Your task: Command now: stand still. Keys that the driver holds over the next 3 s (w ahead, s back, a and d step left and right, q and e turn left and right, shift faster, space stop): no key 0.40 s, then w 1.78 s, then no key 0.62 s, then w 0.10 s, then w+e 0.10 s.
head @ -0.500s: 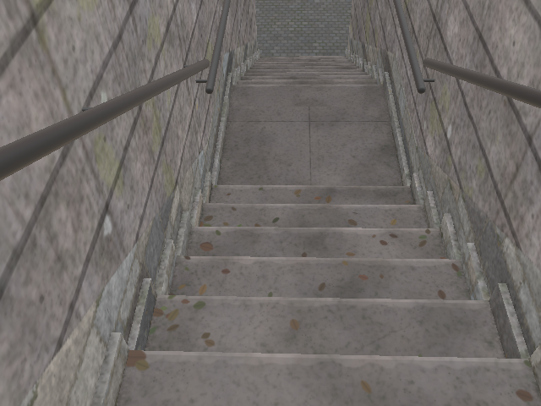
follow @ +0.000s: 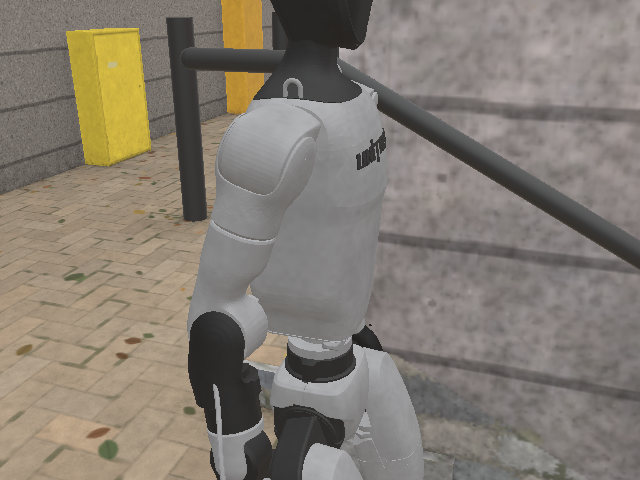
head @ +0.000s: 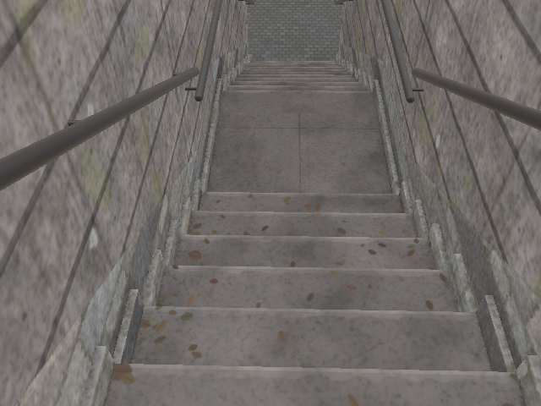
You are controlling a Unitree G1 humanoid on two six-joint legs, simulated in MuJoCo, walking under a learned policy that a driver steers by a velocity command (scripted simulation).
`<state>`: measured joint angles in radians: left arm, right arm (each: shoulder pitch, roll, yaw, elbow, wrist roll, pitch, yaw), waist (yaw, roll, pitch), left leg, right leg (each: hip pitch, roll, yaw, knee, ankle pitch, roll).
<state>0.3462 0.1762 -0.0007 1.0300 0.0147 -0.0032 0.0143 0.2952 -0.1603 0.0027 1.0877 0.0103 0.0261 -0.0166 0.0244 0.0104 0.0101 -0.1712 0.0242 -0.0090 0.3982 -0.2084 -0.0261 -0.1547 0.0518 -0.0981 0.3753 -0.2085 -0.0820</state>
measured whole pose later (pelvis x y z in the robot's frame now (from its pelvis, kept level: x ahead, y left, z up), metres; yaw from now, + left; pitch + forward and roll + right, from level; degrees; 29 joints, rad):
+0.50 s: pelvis +0.02 -0.01 +0.00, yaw +0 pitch -1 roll +0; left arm 0.36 0.15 0.00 1.07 0.01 0.02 0.01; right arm 0.32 -0.15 -0.01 1.12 -0.02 0.04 -0.02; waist 0.03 0.01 -0.01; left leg -0.17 0.05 -0.01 0.47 -0.34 -0.01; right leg -0.12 0.08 -0.10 0.37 -0.25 -0.11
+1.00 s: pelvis +0.19 +0.10 -0.09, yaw +1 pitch +0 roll -2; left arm 0.54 0.24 0.04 1.13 0.08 -0.08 0.04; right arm 0.07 -0.25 -0.09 0.98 -0.01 -0.07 0.02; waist 0.14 -0.06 0.03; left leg -0.46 0.06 0.02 0.72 0.30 0.00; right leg -0.10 -0.07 -0.03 0.96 -0.85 -0.01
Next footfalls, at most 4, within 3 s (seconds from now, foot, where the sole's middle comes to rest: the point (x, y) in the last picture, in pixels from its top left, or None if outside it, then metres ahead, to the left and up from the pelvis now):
0.92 left None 0.22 0.19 -0.80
1.04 left None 0.29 0.23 -0.95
1.58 right None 0.66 0.08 -1.12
2.12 left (207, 337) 0.99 0.32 -1.28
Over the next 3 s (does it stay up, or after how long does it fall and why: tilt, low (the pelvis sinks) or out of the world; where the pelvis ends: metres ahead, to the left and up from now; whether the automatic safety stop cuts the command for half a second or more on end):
stays up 1.18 0.14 -0.64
